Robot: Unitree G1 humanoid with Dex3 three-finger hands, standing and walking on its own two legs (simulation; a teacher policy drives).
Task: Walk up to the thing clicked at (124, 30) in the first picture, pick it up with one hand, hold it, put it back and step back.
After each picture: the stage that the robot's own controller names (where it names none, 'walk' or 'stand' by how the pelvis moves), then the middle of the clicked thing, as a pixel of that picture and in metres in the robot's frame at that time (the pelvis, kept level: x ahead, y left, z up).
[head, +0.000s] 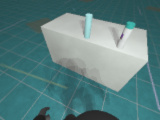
stand; (124, 36) +0.78 -0.27 +0.10
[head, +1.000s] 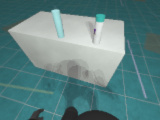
walk; (98, 31) +0.72 +0.01 +0.13
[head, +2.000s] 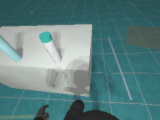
walk; (52, 49) +0.45 +0.31 +0.11
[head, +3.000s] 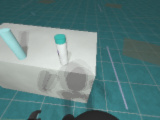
walk; (62, 51) +0.46 +0.23 +0.11
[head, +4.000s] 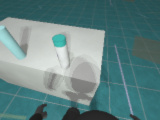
stand; (62, 54) +0.40 +0.21 +0.12
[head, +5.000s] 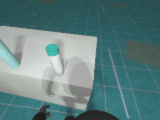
stand; (56, 62) +0.37 +0.25 +0.09
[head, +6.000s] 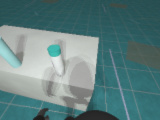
stand; (58, 62) +0.36 +0.24 +0.09
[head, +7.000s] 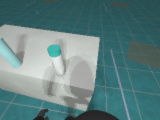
stand; (58, 62) +0.36 +0.24 +0.09
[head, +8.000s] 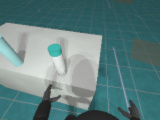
rise first; (59, 62) +0.36 +0.23 +0.10
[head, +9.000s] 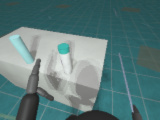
rise first; (66, 60) +0.39 +0.22 +0.10
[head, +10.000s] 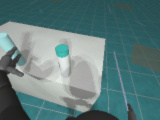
go down; (64, 63) +0.36 +0.20 +0.10
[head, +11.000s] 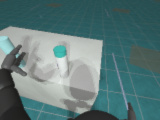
go down; (62, 64) +0.37 +0.20 +0.10
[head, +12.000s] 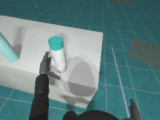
close; (59, 57) +0.37 +0.22 +0.13
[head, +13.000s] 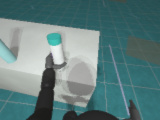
lift; (57, 54) +0.40 +0.22 +0.14
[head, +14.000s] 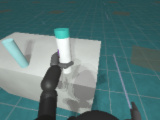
lift; (64, 52) +0.35 +0.17 +0.23
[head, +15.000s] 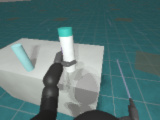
hold; (68, 51) +0.34 +0.16 +0.26
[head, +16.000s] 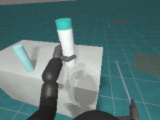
hold; (67, 45) +0.34 +0.15 +0.31
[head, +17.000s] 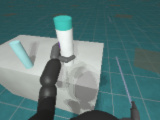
hold; (66, 45) +0.33 +0.16 +0.30
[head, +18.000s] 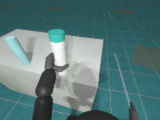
crouch; (59, 55) +0.32 +0.20 +0.23
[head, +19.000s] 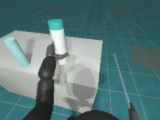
crouch; (59, 44) +0.38 +0.21 +0.26
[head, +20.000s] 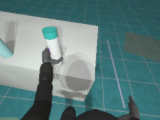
lower; (54, 49) +0.42 +0.23 +0.14
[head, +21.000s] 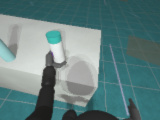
lower; (58, 52) +0.40 +0.22 +0.14
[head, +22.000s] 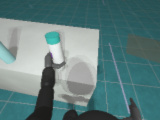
lower; (57, 53) +0.40 +0.22 +0.14
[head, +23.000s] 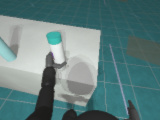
lower; (58, 53) +0.39 +0.22 +0.14
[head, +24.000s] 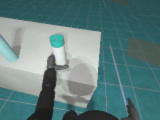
open; (59, 55) +0.39 +0.21 +0.14
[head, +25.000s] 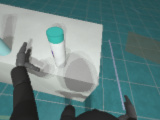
rise; (58, 51) +0.39 +0.20 +0.15
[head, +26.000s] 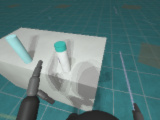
sink last; (63, 59) +0.39 +0.23 +0.12
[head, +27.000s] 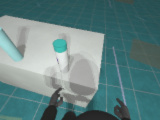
stand; (62, 58) +0.37 +0.21 +0.11
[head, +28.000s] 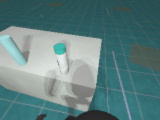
stand; (62, 60) +0.39 +0.22 +0.10
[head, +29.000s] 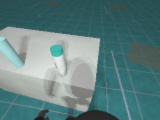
stand; (60, 62) +0.37 +0.23 +0.09
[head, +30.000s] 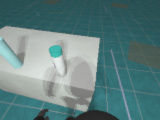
stand; (59, 63) +0.36 +0.23 +0.09
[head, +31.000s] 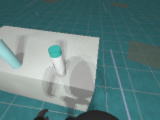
stand; (58, 63) +0.36 +0.23 +0.09
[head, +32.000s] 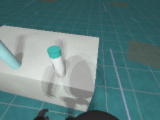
stand; (58, 64) +0.35 +0.23 +0.09
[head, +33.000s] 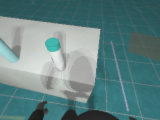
walk; (57, 57) +0.37 +0.24 +0.10
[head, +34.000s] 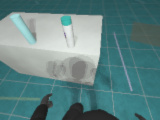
walk; (68, 34) +0.60 +0.22 +0.11
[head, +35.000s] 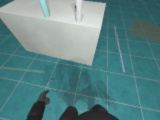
walk; (78, 8) +0.97 +0.20 +0.13
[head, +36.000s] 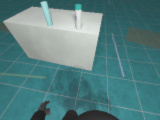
stand; (78, 18) +0.99 +0.21 +0.12
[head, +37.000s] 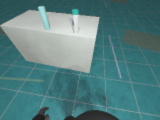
stand; (75, 22) +0.97 +0.23 +0.09
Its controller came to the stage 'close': yes
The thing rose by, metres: 0.21
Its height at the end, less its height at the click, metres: +0.00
